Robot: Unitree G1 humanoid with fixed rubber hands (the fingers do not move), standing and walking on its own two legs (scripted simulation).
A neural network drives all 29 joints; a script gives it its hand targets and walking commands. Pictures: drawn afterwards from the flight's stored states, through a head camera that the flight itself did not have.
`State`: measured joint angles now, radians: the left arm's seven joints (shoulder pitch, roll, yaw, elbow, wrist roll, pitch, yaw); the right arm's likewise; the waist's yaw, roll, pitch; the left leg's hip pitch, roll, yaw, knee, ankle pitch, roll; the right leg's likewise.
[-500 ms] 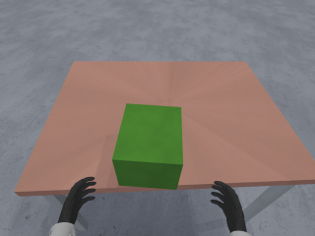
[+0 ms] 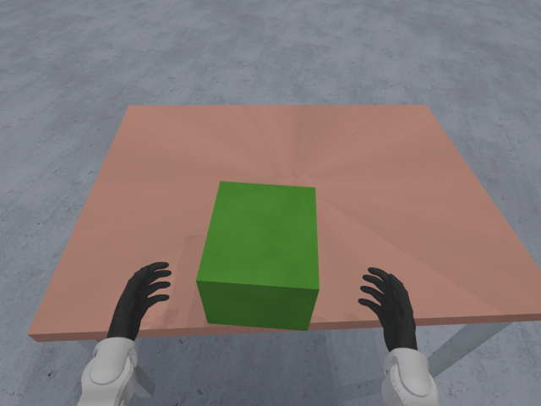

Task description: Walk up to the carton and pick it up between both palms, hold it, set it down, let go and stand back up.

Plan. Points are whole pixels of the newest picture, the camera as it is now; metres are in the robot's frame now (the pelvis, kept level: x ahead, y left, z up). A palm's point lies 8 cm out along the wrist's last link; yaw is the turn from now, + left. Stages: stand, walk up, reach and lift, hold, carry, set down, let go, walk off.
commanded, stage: reach and lift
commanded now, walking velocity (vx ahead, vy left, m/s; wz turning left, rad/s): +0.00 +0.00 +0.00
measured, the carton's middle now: (262, 254) +0.39 +0.06 -0.06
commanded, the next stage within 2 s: none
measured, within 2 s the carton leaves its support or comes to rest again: neither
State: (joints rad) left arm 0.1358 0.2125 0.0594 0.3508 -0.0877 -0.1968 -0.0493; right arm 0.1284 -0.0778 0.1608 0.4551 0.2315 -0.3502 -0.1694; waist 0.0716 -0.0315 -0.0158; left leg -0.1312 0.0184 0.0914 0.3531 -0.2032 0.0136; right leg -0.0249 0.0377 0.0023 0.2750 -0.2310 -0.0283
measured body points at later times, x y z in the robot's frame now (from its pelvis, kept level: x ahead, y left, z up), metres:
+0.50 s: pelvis -0.02 +0.00 +0.00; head -0.02 +0.02 +0.45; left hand +0.30 +0.24 +0.06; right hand +0.31 -0.13 +0.06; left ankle -0.01 +0.10 -0.75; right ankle -0.05 -0.10 -0.75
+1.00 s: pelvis -0.02 +0.01 +0.00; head +0.00 +0.02 +0.45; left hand +0.37 +0.24 +0.11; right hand +0.39 -0.13 +0.10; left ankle -0.01 +0.10 -0.75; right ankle -0.05 -0.10 -0.75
